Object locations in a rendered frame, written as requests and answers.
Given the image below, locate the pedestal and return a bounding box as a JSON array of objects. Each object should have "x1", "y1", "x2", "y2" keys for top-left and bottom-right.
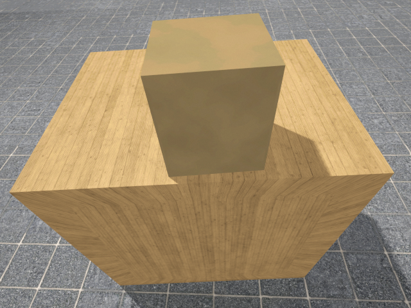
[{"x1": 9, "y1": 39, "x2": 394, "y2": 286}]

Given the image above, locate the carton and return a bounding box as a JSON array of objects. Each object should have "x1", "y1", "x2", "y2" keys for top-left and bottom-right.
[{"x1": 141, "y1": 13, "x2": 285, "y2": 177}]

